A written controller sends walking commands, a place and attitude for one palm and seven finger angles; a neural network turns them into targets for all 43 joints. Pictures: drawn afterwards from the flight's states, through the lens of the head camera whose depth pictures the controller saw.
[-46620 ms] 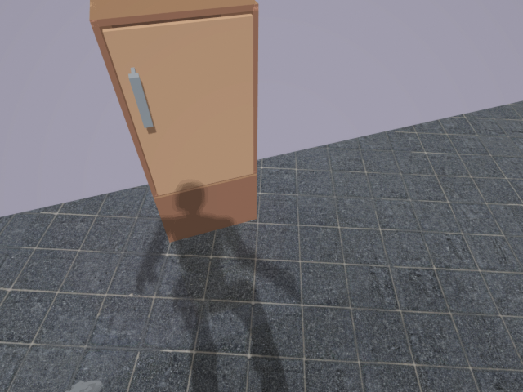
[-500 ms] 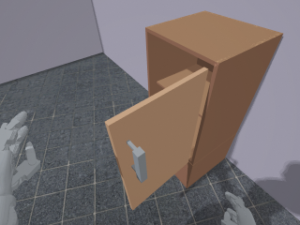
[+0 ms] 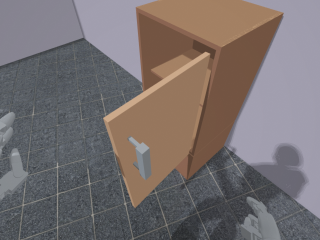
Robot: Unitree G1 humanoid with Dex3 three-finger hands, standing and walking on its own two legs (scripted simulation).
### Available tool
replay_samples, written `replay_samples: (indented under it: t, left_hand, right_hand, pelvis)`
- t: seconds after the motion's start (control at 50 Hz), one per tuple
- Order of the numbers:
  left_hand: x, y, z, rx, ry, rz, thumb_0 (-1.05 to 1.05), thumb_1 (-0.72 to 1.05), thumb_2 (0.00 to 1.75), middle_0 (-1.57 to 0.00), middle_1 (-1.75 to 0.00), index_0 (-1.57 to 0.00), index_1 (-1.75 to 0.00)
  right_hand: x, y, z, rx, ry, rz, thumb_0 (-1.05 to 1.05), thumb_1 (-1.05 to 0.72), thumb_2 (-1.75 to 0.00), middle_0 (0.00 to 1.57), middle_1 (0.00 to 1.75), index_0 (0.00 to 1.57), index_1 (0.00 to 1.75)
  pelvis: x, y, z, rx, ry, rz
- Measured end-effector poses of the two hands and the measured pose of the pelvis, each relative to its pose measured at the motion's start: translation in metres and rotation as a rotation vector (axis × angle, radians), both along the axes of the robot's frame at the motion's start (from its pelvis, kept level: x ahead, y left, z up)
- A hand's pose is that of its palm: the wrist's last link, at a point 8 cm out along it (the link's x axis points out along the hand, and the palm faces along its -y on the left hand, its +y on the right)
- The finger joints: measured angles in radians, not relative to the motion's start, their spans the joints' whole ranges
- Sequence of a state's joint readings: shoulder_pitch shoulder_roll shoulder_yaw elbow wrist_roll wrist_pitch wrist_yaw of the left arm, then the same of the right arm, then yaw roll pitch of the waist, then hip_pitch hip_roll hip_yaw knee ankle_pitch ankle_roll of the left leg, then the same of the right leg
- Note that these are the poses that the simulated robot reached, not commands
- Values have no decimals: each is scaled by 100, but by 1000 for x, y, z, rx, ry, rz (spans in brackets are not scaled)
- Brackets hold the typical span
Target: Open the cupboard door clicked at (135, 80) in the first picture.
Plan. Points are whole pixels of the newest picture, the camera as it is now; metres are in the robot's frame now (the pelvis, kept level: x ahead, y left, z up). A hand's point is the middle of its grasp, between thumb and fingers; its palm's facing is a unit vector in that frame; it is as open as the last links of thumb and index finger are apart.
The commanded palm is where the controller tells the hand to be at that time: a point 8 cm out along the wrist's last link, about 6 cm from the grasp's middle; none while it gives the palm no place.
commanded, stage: step back with the hand held close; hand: left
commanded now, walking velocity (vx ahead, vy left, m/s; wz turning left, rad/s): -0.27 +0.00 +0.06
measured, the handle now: (139, 158) +0.33 +0.08 -0.01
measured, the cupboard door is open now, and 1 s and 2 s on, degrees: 94 94 94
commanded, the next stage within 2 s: stop stepping back and stand still in 1.00 s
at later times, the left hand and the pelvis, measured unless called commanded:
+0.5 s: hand out of the picture +0.13 +0.27 +0.16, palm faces +0.46 -0.76 -0.45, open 7.4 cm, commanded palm +0.06 +0.32 +0.17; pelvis -0.07 +0.01 -0.02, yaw +2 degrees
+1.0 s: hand out of the picture +0.07 +0.25 +0.16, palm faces +0.33 -0.78 -0.54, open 7.4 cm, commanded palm +0.00 +0.29 +0.17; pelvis -0.14 -0.01 +0.00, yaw +0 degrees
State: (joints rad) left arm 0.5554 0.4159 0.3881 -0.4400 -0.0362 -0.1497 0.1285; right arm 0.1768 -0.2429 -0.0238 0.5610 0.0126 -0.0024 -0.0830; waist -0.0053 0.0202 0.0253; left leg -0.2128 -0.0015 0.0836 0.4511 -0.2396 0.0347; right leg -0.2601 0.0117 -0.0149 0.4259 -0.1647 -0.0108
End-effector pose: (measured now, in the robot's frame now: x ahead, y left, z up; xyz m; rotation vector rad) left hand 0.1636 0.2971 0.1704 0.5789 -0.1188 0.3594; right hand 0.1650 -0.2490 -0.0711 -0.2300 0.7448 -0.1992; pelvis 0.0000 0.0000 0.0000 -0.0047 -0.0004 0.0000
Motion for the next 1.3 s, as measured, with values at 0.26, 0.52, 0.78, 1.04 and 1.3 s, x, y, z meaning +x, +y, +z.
replay_samples:
  t: [0.26,0.52,0.78,1.04,1.3]
  left_hand:
    - [-54,16,1,42,-117,52,1,88,90,-22,-30,-22,-30]
    - [-74,13,4,45,-210,-9,1,88,90,-22,-30,-22,-30]
    - [-91,-12,-2,-6,-131,-20,1,89,90,-21,-30,-21,-30]
    - [-144,-7,6,47,-83,-84,1,88,90,-22,-30,-22,-30]
    - [-251,-21,3,-1,-62,4,1,88,90,-22,-30,-22,-30]
  right_hand:
    - [-42,24,-9,-6,-25,55,1,-90,-90,20,30,20,30]
    - [-85,26,-19,-26,21,58,1,-90,-90,20,30,21,30]
    - [-90,18,-17,13,15,115,1,-90,-90,20,30,21,30]
    - [-137,-8,15,-66,-16,30,1,-90,-90,20,30,20,30]
    - [-245,6,6,9,-30,85,1,-90,-90,20,30,21,30]
  pelvis:
    - [-41,10,-15,5,-18,16]
    - [-70,13,-22,-17,-7,31]
    - [-103,-11,-11,-22,65,-12]
    - [-155,-12,-3,-17,58,0]
    - [-239,-30,-1,0,35,12]
